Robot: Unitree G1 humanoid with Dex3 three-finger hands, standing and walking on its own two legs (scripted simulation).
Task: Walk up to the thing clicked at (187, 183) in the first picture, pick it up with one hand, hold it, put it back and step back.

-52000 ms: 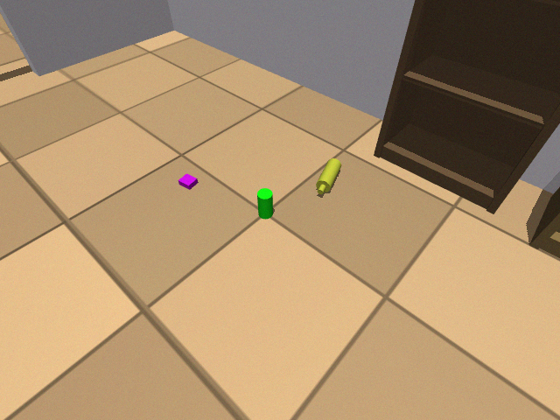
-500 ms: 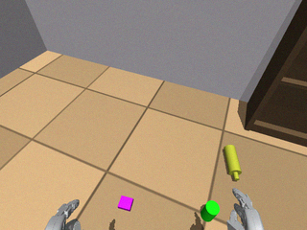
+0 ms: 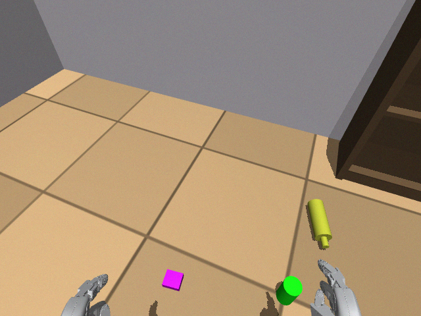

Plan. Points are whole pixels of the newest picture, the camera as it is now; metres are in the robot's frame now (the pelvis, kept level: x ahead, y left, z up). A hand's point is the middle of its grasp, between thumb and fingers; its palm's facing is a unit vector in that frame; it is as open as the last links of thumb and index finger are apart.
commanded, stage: home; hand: left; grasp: from above
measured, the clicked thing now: (173, 280) +0.43 +0.15 -0.70
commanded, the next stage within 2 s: stand in 0.18 s
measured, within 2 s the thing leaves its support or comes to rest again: neither
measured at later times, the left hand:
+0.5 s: hand out of the picture +0.13 +0.22 -0.10, palm faces +0.02 -0.94 -0.33, open 7.4 cm
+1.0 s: hand out of the picture +0.03 +0.24 -0.10, palm faces +0.07 -0.94 -0.33, open 7.4 cm
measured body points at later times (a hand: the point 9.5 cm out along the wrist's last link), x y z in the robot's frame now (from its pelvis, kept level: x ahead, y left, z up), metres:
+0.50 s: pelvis -0.01 +0.00 +0.02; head +0.02 +0.01 +0.47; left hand +0.13 +0.27 -0.07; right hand +0.12 -0.27 -0.09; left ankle +0.00 +0.12 -0.68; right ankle +0.00 -0.13 -0.68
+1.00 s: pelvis -0.01 +0.01 +0.06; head -0.01 +0.00 +0.51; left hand +0.03 +0.29 -0.08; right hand +0.08 -0.27 -0.08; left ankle +0.00 +0.12 -0.68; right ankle +0.00 -0.13 -0.68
